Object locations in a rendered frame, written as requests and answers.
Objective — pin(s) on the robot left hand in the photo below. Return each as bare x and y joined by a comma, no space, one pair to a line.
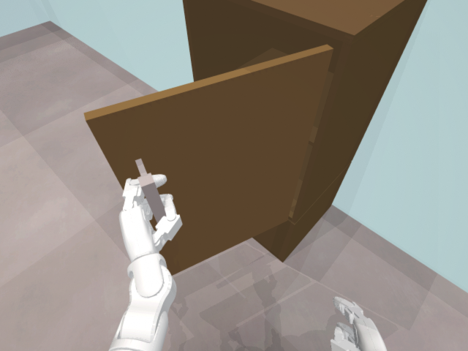
134,220

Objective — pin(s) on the cupboard door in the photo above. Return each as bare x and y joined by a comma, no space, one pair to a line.
231,147

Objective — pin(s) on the robot right hand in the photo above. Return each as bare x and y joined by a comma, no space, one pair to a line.
363,337

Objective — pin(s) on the handle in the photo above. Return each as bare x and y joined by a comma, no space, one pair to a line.
150,191

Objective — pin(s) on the robot left forearm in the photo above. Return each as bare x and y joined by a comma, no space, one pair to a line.
152,290

